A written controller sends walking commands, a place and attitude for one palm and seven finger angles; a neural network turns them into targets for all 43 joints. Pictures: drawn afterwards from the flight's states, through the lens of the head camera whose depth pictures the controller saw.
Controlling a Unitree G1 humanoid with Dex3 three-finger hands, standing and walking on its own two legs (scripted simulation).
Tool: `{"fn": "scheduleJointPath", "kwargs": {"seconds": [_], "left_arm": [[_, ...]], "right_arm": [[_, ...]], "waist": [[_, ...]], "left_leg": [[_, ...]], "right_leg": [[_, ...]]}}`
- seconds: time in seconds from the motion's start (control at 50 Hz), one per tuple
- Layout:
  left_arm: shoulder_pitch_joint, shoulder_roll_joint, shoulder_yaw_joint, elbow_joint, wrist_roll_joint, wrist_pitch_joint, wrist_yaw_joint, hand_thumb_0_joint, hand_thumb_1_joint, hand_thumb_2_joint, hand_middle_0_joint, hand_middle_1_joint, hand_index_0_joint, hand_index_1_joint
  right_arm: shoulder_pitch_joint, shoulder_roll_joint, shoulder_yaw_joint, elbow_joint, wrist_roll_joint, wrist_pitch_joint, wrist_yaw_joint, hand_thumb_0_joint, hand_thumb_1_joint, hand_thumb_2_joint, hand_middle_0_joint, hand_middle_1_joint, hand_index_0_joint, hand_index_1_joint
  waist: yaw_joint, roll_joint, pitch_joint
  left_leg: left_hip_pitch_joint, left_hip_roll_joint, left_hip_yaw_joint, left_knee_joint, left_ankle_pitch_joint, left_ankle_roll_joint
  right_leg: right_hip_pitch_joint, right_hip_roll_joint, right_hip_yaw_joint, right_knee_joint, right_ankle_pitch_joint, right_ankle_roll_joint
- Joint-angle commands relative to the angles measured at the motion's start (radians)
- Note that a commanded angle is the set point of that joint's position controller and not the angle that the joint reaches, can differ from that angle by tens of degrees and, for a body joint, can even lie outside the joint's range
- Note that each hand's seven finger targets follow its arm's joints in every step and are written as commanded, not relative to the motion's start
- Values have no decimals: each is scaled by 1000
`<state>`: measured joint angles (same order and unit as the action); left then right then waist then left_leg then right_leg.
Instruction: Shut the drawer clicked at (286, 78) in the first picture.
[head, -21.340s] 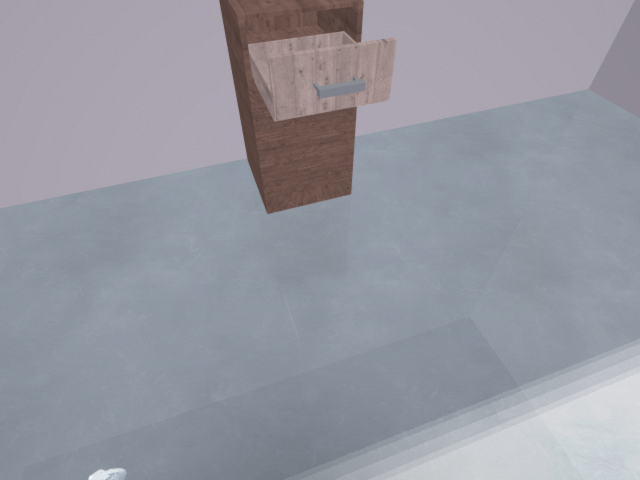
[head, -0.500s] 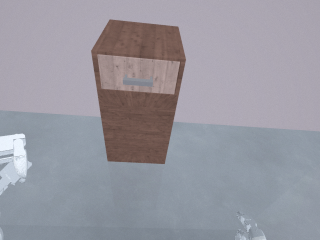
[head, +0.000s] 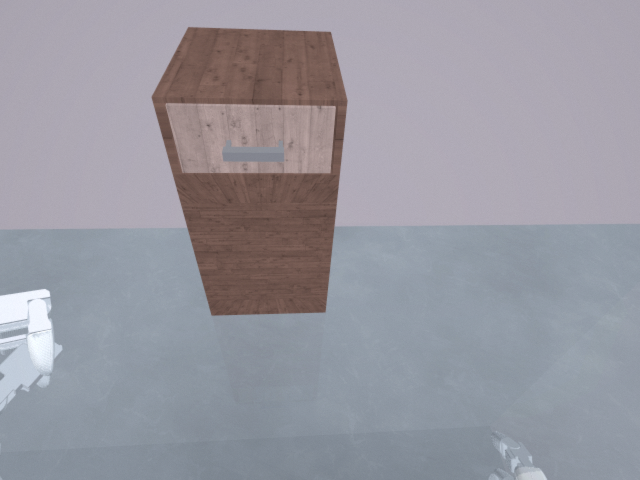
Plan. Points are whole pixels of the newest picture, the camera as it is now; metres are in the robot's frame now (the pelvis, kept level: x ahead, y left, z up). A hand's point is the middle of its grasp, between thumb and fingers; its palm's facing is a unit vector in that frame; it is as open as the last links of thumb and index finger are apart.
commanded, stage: let the arm hang, fingers relaxed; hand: left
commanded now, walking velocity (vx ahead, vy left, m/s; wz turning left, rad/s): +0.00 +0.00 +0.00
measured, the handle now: (254, 149) +0.81 +0.19 -0.03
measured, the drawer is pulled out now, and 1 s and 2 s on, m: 0.00 0.00 0.00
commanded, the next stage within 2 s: look to check the result in 1.10 s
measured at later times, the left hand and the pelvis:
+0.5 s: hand out of the picture -0.08 +0.19 -0.16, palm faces +0.08 -0.97 -0.23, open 4.5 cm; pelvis +0.00 +0.00 +0.01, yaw +3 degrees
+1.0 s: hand out of the picture -0.01 +0.15 -0.16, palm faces +0.07 -0.98 -0.17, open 7.3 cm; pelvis +0.00 -0.01 +0.01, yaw +2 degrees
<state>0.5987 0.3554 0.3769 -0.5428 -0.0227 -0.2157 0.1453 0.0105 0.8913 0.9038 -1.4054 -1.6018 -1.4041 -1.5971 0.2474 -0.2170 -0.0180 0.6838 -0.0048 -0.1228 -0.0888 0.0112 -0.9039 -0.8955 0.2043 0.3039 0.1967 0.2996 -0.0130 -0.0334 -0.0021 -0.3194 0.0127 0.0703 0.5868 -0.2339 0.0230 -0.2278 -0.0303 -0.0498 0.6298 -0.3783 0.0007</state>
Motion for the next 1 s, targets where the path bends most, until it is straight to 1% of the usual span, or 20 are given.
{"fn": "scheduleJointPath", "kwargs": {"seconds": [0.0,0.02,0.04,0.06,0.08,0.1,0.12,0.14,0.18,0.2,0.22,0.28,0.32,0.36,0.46,0.58,0.68,0.74,0.78,0.98], "left_arm": [[-106,-75,-241,650,63,208,-135,0,900,900,-1360,-1557,-1360,-1557],[-112,-100,-269,691,56,222,-138,0,900,900,-1320,-1513,-1320,-1513],[-143,-90,-279,745,61,218,-139,0,900,900,-1280,-1470,-1280,-1470],[-161,-51,-279,801,66,212,-137,0,900,900,-1240,-1427,-1240,-1427],[-192,-11,-274,866,66,209,-137,0,900,900,-1200,-1383,-1200,-1383],[-229,-2,-277,937,63,208,-134,0,900,900,-1160,-1340,-1160,-1340],[-264,1,-287,1008,58,210,-132,0,900,900,-1120,-1297,-1120,-1297],[-294,10,-295,1067,55,216,-129,0,900,900,-1080,-1253,-1080,-1253],[-328,-4,-313,1179,44,219,-127,0,900,900,-1000,-1167,-1000,-1167],[-325,-15,-320,1237,39,223,-128,0,900,900,-960,-1123,-960,-1123],[-311,-22,-326,1293,36,225,-128,0,900,900,-920,-1080,-920,-1080],[-266,-45,-329,1427,33,223,-129,0,900,900,-800,-950,-800,-950],[-257,-52,-336,1486,32,219,-132,0,900,900,-720,-863,-720,-863],[-251,-62,-345,1532,34,215,-131,0,900,900,-640,-777,-640,-777],[-229,-66,-359,1623,32,210,-125,0,900,900,-440,-560,-440,-560],[-198,-89,-366,1683,29,212,-115,0,900,900,-200,-300,-200,-300],[-195,-109,-363,1696,30,215,-109,0,900,900,-200,-300,-200,-300],[-194,-119,-361,1692,32,216,-107,0,900,900,-200,-300,-200,-300],[-199,-128,-356,1687,32,217,-107,0,900,900,-200,-300,-200,-300],[-212,-146,-345,1670,30,209,-104,0,900,900,-200,-300,-200,-300]], "right_arm": [[-48,-174,-65,32,-5,17,91,0,-900,-900,200,300,200,300],[-56,-147,-45,22,-7,38,86,0,-900,-900,200,300,200,300],[-46,-130,-36,18,-11,46,83,0,-900,-900,200,300,200,300],[-39,-113,-27,19,-8,55,82,0,-900,-900,200,300,200,300],[-38,-97,-23,19,-13,66,84,0,-900,-900,200,300,200,300],[-53,-97,-26,33,-22,83,83,0,-900,-900,200,300,200,300],[-62,-108,-32,51,-27,98,82,0,-900,-900,200,300,200,300],[-55,-104,-33,68,-29,109,84,0,-900,-900,200,300,200,300],[-33,-89,-17,122,-31,118,83,0,-900,-900,200,300,200,300],[-35,-98,-9,145,-30,116,81,0,-900,-900,200,300,200,300],[-47,-101,-5,167,-27,116,76,0,-900,-900,200,300,200,300],[-43,-82,-4,217,-23,127,66,0,-900,-900,200,300,200,300],[-14,-66,-8,252,-20,129,64,0,-900,-900,200,300,200,300],[15,-66,-12,283,-15,130,63,0,-900,-900,200,300,200,300],[53,-58,-7,357,-8,128,59,0,-900,-900,200,300,200,300],[77,-34,-1,413,-7,131,56,0,-900,-900,200,300,200,300],[98,-6,-3,434,-11,136,57,0,-900,-900,200,300,200,300],[109,5,-5,440,-12,139,56,0,-900,-900,200,300,200,300],[114,19,-7,443,-15,140,56,0,-900,-900,200,300,200,300],[137,48,-11,446,-16,128,53,0,-900,-900,200,300,200,300]], "waist": [[-4,152,-60],[14,69,-102],[23,-64,-125],[24,-207,-127],[19,-296,-94],[19,-338,-49],[12,-270,-13],[1,-172,10],[-10,61,21],[2,168,26],[14,210,44],[24,218,29],[16,160,6],[8,73,-4],[4,60,22],[6,30,78],[6,23,116],[7,57,135],[8,35,150],[10,50,118]], "left_leg": [[28,162,-226,-84,408,79],[2,167,-206,-70,335,65],[4,135,-194,-42,305,45],[-27,79,-140,27,197,19],[-75,24,-87,66,99,-1],[-103,1,-71,95,-5,-8],[-89,1,-70,100,-61,-9],[-55,8,-64,75,1,-10],[72,57,-104,-49,258,-1],[61,79,-159,-105,303,16],[37,95,-185,-153,262,30],[37,87,-188,-208,76,27],[75,80,-176,-220,34,21],[122,84,-167,-224,39,20],[165,85,-143,-226,114,18],[160,80,-133,-236,106,16],[128,72,-131,-252,45,12],[108,70,-135,-257,6,10],[87,65,-133,-260,-18,9],[102,68,-118,-225,104,8]], "right_leg": [[-126,-37,30,47,80,11],[-67,-30,22,-12,87,9],[-5,-41,41,-92,219,-3],[38,-106,94,-140,359,-29],[60,-177,140,-176,509,-67],[63,-201,163,-193,607,-101],[43,-211,160,-192,618,-123],[17,-201,141,-182,573,-123],[-54,-125,85,-152,369,-76],[-37,-76,60,-143,249,-45],[-14,-54,53,-163,159,-34],[34,-52,60,-241,105,-42],[34,-59,63,-270,102,-50],[19,-64,59,-294,97,-49],[7,-74,54,-312,130,-48],[-13,-76,50,-327,94,-48],[-30,-71,50,-328,43,-49],[-45,-64,53,-324,15,-50],[-50,-64,52,-326,-5,-50],[-19,-68,54,-304,95,-53]]}}
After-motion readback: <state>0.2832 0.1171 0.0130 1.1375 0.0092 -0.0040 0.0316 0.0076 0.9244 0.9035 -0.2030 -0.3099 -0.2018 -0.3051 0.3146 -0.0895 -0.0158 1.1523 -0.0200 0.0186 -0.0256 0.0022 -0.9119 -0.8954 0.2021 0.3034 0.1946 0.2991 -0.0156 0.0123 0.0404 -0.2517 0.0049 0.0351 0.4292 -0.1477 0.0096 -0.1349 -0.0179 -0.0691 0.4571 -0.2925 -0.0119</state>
